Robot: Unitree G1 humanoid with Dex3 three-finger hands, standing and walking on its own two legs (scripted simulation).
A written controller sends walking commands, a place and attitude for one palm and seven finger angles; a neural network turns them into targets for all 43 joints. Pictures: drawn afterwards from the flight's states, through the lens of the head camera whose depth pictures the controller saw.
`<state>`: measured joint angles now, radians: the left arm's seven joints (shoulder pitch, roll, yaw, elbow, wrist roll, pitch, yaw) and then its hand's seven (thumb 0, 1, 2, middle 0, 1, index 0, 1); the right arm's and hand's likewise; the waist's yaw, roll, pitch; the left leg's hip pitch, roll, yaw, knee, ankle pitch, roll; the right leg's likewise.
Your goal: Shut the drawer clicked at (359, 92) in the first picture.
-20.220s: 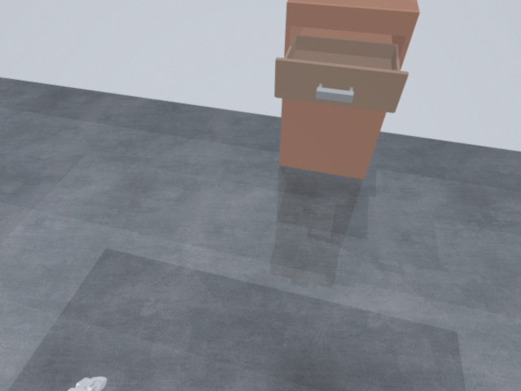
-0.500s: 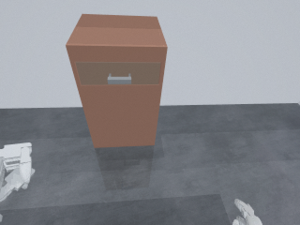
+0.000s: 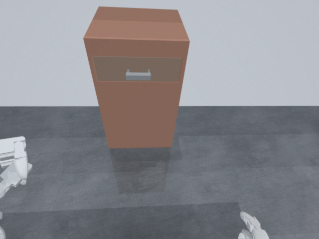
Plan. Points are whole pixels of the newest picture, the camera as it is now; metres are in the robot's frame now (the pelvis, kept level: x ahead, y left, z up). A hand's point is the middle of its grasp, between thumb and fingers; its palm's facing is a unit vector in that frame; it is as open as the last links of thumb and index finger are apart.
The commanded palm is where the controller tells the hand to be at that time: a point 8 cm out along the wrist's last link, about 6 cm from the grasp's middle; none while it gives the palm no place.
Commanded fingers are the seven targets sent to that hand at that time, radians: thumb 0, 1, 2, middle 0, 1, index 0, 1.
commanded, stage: stop stepping back and stand still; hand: left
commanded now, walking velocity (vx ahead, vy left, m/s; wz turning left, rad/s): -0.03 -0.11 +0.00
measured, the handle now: (138, 73) +0.87 +0.14 -0.07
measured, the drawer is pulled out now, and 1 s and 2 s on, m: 0.00 0.00 0.00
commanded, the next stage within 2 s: let the arm hang, fingers relaxed in 0.54 s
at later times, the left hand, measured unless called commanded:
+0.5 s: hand (44, 153) +0.22 +0.23 +0.17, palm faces +0.32 -0.81 -0.48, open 3.2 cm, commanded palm +0.16 +0.27 +0.19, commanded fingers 0.00 0.90 0.90 -1.40 -1.60 -1.40 -1.60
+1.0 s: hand out of the picture +0.04 +0.20 -0.16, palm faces +0.03 -0.98 -0.21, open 3.4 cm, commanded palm none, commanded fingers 0.00 0.90 0.90 -0.64 -0.78 -0.64 -0.78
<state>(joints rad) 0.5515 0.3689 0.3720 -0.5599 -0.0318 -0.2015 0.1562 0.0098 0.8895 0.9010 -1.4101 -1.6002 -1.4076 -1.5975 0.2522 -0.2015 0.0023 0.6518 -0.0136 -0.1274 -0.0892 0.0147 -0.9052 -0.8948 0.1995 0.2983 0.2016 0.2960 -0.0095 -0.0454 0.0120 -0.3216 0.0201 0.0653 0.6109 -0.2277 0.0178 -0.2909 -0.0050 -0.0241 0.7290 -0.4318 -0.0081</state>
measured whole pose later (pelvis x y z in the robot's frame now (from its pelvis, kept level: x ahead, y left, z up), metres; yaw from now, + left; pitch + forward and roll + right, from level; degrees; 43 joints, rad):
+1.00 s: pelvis +0.01 +0.01 +0.02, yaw +2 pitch -1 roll -1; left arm 0.26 0.23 0.01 0.97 0.01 0.03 0.02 0.01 0.90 0.90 -0.98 -1.20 -0.98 -1.19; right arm 0.22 -0.25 0.00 0.99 -0.03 0.02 0.00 0.01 -0.91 -0.89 0.20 0.30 0.20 0.30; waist 0.00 -0.03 0.08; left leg -0.26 -0.01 0.01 0.48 -0.21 0.03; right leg -0.22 0.01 -0.06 0.45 -0.22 -0.02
